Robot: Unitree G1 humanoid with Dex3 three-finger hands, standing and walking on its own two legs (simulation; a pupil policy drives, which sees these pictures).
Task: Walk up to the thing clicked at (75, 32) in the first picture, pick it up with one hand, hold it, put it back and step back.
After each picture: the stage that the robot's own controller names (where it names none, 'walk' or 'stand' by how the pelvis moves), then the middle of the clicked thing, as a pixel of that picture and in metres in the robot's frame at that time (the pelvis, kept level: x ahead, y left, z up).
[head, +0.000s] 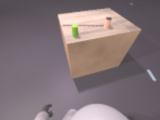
stand; (75, 31) +0.81 +0.19 +0.05
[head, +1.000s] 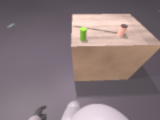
rise first; (83, 34) +0.74 +0.14 +0.06
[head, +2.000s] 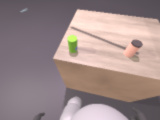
rise first; (72, 44) +0.48 +0.19 +0.08
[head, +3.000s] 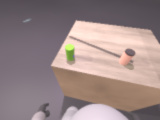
stand; (70, 52) +0.46 +0.18 +0.07
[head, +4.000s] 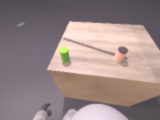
stand; (65, 55) +0.45 +0.21 +0.05
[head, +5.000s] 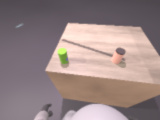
stand; (63, 56) +0.44 +0.22 +0.05
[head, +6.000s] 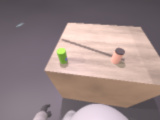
stand; (62, 56) +0.44 +0.23 +0.05
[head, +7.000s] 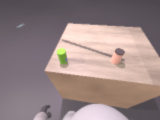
stand; (62, 56) +0.44 +0.23 +0.05
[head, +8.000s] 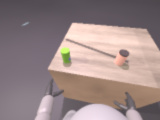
rise first; (66, 55) +0.45 +0.22 +0.05
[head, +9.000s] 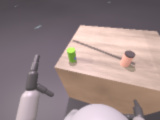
go down; (71, 55) +0.47 +0.20 +0.05
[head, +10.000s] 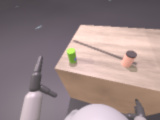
go down; (72, 56) +0.46 +0.20 +0.05
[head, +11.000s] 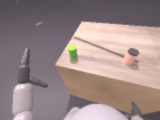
go down; (73, 52) +0.47 +0.19 +0.06
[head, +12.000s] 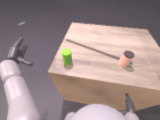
go down; (67, 57) +0.43 +0.18 +0.07
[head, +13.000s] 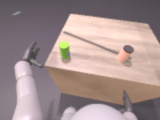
close in; (64, 50) +0.46 +0.18 +0.07
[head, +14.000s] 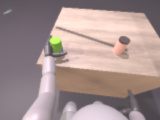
close; (57, 46) +0.47 +0.21 +0.10
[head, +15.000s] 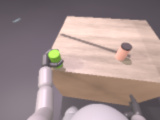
lift; (56, 59) +0.38 +0.23 +0.09
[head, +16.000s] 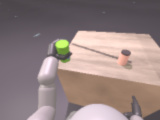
lift; (63, 51) +0.32 +0.18 +0.25
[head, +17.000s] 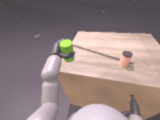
hold; (67, 51) +0.34 +0.15 +0.24
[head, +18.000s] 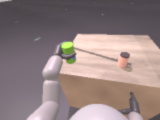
hold; (69, 53) +0.34 +0.14 +0.23
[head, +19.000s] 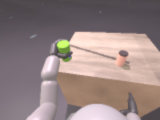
crouch; (65, 51) +0.35 +0.17 +0.23
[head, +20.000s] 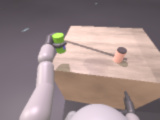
lower; (59, 43) +0.44 +0.21 +0.21
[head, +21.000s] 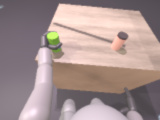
lower; (54, 42) +0.49 +0.21 +0.11
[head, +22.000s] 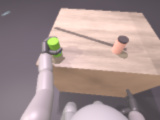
lower; (55, 47) +0.46 +0.22 +0.10
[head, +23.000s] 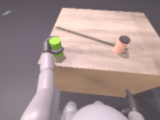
lower; (56, 47) +0.46 +0.21 +0.10
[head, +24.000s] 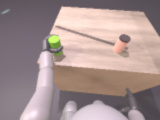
lower; (56, 46) +0.47 +0.21 +0.10
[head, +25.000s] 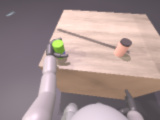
open; (59, 49) +0.45 +0.20 +0.10
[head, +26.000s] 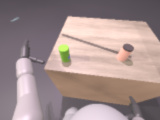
sink last; (64, 53) +0.43 +0.18 +0.09
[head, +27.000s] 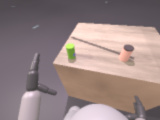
stand; (70, 51) +0.48 +0.20 +0.08
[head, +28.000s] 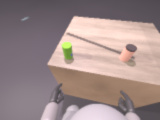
stand; (67, 51) +0.45 +0.19 +0.09
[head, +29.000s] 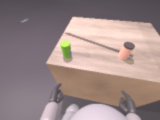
stand; (66, 49) +0.46 +0.20 +0.11
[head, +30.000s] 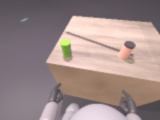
stand; (66, 48) +0.46 +0.20 +0.11
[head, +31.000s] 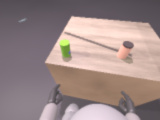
stand; (65, 48) +0.46 +0.20 +0.11
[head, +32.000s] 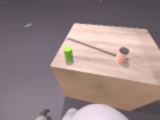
stand; (68, 53) +0.47 +0.20 +0.05
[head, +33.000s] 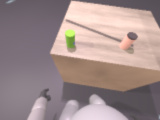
walk; (70, 39) +0.52 +0.16 +0.07
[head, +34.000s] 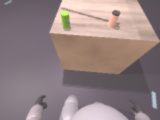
walk; (65, 20) +0.73 +0.26 +0.07
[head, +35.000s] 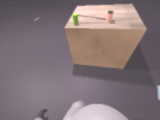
stand; (75, 19) +1.06 +0.27 +0.06
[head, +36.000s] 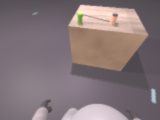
stand; (80, 18) +1.07 +0.18 +0.05
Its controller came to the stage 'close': yes
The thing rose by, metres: 0.21
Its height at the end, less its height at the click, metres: +0.00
